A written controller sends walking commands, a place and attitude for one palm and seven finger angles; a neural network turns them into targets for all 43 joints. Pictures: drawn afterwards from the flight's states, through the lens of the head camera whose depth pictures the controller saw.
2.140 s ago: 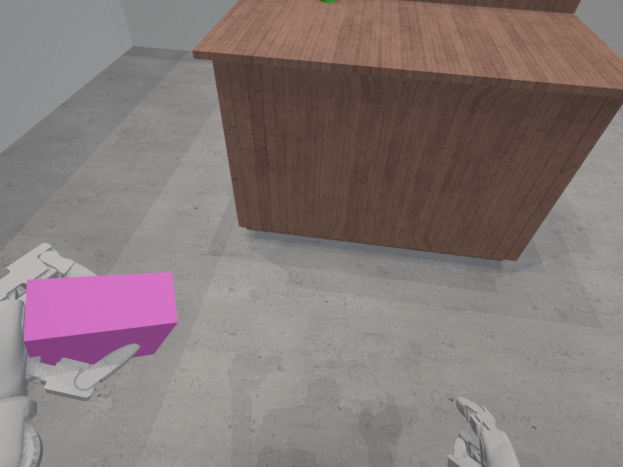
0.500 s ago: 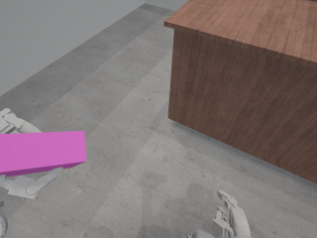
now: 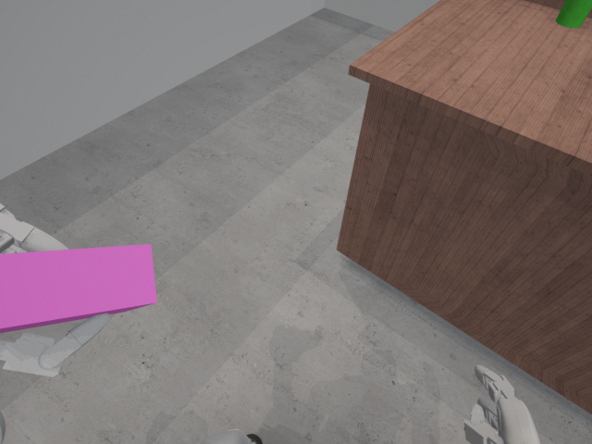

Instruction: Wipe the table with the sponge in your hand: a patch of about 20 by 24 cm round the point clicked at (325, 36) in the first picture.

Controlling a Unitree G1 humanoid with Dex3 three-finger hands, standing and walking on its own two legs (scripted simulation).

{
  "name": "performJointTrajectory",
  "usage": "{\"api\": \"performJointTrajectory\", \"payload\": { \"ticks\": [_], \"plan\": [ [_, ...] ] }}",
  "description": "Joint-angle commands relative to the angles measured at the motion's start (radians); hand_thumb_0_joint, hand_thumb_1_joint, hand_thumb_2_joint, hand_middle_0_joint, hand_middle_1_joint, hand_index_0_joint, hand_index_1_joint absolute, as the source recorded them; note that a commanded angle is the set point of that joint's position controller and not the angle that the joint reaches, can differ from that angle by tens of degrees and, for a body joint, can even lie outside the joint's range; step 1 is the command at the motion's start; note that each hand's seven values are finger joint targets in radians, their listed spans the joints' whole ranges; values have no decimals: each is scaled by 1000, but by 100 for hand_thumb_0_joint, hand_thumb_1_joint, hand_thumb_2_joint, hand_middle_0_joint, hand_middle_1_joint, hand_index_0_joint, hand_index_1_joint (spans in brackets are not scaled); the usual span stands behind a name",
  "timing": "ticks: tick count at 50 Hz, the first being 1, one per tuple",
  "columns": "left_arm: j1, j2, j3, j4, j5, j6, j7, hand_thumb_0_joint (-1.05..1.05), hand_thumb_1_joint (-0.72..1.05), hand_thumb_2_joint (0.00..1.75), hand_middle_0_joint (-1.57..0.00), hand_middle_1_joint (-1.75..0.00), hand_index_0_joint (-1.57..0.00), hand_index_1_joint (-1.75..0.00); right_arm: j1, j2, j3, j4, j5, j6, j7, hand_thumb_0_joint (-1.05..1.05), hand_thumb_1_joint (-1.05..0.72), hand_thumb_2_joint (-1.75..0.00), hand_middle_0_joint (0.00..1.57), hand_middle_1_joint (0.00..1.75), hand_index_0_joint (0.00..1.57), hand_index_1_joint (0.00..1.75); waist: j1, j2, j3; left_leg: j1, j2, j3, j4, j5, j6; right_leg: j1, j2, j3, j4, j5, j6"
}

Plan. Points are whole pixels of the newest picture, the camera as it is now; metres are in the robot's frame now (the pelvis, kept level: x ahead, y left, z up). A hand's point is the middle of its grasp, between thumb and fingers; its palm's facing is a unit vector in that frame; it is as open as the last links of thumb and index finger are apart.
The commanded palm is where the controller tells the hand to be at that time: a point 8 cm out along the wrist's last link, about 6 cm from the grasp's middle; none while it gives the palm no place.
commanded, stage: walk to a spot facing it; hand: left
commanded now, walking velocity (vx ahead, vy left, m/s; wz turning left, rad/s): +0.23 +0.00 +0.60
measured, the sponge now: (91, 288) +0.22 +0.21 +0.18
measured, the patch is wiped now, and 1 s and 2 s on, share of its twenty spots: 0.00 0.00 0.00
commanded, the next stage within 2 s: none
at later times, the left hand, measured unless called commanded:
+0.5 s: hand (82, 278) +0.23 +0.22 +0.18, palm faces +0.65 -0.64 -0.40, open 9.3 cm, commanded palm +0.16 +0.25 +0.20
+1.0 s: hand (17, 362) +0.15 +0.22 +0.20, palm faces +0.75 -0.45 -0.48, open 9.3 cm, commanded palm +0.08 +0.23 +0.20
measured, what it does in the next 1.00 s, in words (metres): walks ahead, turning left: right foot, then left foot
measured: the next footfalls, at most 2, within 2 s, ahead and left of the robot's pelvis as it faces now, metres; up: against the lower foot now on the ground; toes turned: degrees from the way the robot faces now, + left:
right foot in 0.36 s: +0.16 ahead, -0.17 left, +0.00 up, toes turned +5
left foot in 0.70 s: +0.12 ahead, +0.07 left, +0.00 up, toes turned +34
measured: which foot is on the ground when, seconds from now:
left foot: down 0.00-0.36, up 0.38-0.68, down 0.70-1.00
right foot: up 0.00-0.34, down 0.36-0.70, up 0.72-1.00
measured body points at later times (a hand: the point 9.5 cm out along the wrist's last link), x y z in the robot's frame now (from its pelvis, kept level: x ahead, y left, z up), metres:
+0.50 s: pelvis +0.09 -0.07 +0.01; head +0.13 -0.09 +0.46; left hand +0.19 +0.25 +0.20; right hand +0.33 -0.24 -0.10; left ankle +0.05 +0.06 -0.63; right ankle +0.12 -0.17 -0.72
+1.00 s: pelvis +0.12 -0.09 +0.02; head +0.15 -0.07 +0.46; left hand +0.11 +0.24 +0.23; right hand +0.36 -0.15 -0.08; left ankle +0.09 +0.05 -0.72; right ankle +0.20 -0.20 -0.69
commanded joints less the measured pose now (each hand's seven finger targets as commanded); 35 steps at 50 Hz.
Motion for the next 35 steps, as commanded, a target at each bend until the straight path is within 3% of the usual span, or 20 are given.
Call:
{"api": "performJointTrajectory", "payload": {
  "ticks": [1,3,5,7,11,15,16,17,18,19,20,22,23,26,29,31,32,33,34,35],
  "plan": [
    [-199,207,94,-154,4,-72,-3,0,10,130,-120,-160,-120,-160,-51,-63,-5,-108,21,-71,33,0,-90,-90,20,30,20,30,-38,266,-234,434,395,-756,-157,414,257,-482,76,247,633,-156,25],
    [-152,266,182,-221,9,-73,-15,0,10,130,-120,-160,-120,-160,-97,-62,-27,-97,25,-66,27,0,-90,-90,20,30,20,30,-11,299,-244,303,368,-703,-184,116,262,-487,41,284,635,-67,42],
    [-73,206,159,-270,-6,-69,-25,0,10,130,-120,-160,-120,-160,-105,-34,-16,-90,29,-70,31,0,-90,-90,20,30,20,30,-1,283,-199,143,288,-544,-224,-90,206,-421,37,252,514,15,48],
    [-16,168,155,-268,-26,-65,-24,0,10,130,-120,-160,-120,-160,-98,-27,-3,-80,29,-83,31,0,-90,-90,20,30,20,30,-1,307,-201,44,235,-451,-269,-209,161,-307,60,199,370,78,53],
    [-5,105,111,-169,-34,-40,-26,0,10,130,-120,-160,-120,-160,-69,-27,12,-70,25,-100,16,0,-90,-90,20,30,20,30,-13,293,-194,33,211,-405,-276,-236,137,-169,112,125,81,80,67],
    [-98,75,52,-49,-19,6,-35,0,10,130,-120,-160,-120,-160,-67,-24,27,-56,21,-101,-4,0,-90,-90,20,30,20,30,7,231,-167,50,179,-379,-112,-133,102,-35,177,80,-212,77,78],
    [-144,75,35,-37,-12,17,-38,0,10,130,-120,-160,-120,-160,-75,-17,34,-55,22,-98,-5,0,-90,-90,20,30,20,30,17,156,-164,-8,133,-336,6,-143,69,43,135,124,-347,131,58],
    [-188,109,34,-24,2,29,-35,0,10,130,-120,-160,-120,-160,-67,14,43,-52,22,-94,-4,0,-90,-90,20,30,20,30,15,-98,-159,-172,30,-226,240,-285,7,155,-64,342,-484,159,-12],
    [-235,187,67,-18,-1,47,-21,0,10,130,-120,-160,-120,-160,-94,7,42,-61,13,-96,-8,0,-90,-90,20,30,20,30,21,-293,-144,-316,-65,-172,555,-453,-45,158,-308,662,-509,314,-124],
    [-274,175,51,-36,-9,48,-10,0,10,130,-120,-160,-120,-160,-113,-21,36,-52,-3,-107,-11,0,-90,-90,20,30,20,30,17,-223,-133,-301,-18,-249,689,-367,-58,93,-335,636,-492,413,-150],
    [-233,171,46,-37,-3,35,-14,0,10,130,-120,-160,-120,-160,-111,-16,38,-40,-8,-99,-5,0,-90,-90,20,30,20,30,5,-170,-118,-309,-3,-239,773,-319,-77,93,-301,560,-450,539,-154],
    [-215,174,50,-100,1,7,-16,0,10,130,-120,-160,-120,-160,-152,-1,46,-42,-5,-76,-9,0,-90,-90,20,30,20,30,8,-118,-96,-274,25,-216,785,-280,-100,79,-235,307,-393,744,-131],
    [-210,192,70,-121,0,3,-12,0,10,130,-120,-160,-120,-160,-166,6,49,-50,-2,-66,-15,0,-90,-90,20,30,20,30,6,-119,-118,-233,27,-193,702,-279,-101,96,-210,223,-371,812,-110],
    [-120,206,120,-167,-7,-6,3,0,10,130,-120,-160,-120,-160,-157,10,36,-93,-7,-48,-22,0,-90,-90,20,30,20,30,15,-118,-182,-124,23,-103,415,-263,-92,144,-191,127,-327,919,-103],
    [3,189,144,-176,-23,3,19,0,10,130,-120,-160,-120,-160,-136,18,27,-138,-5,-33,-22,0,-90,-90,20,30,20,30,40,-146,-222,-78,5,-44,210,-259,-86,188,-201,127,-280,958,-112],
    [11,180,150,-181,-25,3,27,0,10,130,-120,-160,-120,-160,-106,12,20,-145,-4,-25,-19,0,-90,-90,20,30,20,30,25,-132,-247,-28,-27,-15,79,-210,-84,196,-194,115,-203,998,-100],
    [3,166,139,-180,-30,4,28,0,10,130,-120,-160,-120,-160,-82,6,15,-144,0,-20,-18,0,-90,-90,20,30,20,30,-3,-112,-280,45,-53,-5,-13,-141,-83,185,-182,86,-121,1003,-74],
    [12,149,119,-164,-37,5,27,0,10,130,-120,-160,-120,-160,-56,1,4,-139,5,-15,-21,0,-90,-90,20,30,20,30,-37,-48,-314,185,-57,-11,-119,-11,-69,124,-156,58,34,963,-27],
    [-14,158,113,-203,-46,-11,25,0,10,130,-120,-160,-120,-160,-58,-15,1,-147,9,-20,-21,0,-90,-90,20,30,20,30,-55,109,-335,371,70,-162,-139,348,0,-83,-68,48,237,619,34],
    [-24,172,114,-232,-55,-33,15,0,10,130,-120,-160,-120,-160,-68,-64,-15,-149,10,-37,-9,0,-90,-90,20,30,20,30,-22,379,-313,473,369,-594,-125,956,176,-358,85,100,437,-89,89]
  ]
}}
